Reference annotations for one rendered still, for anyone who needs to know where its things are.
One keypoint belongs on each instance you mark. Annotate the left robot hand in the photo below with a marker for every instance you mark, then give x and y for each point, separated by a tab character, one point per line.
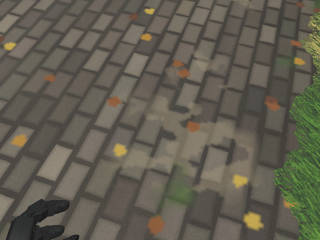
24	227

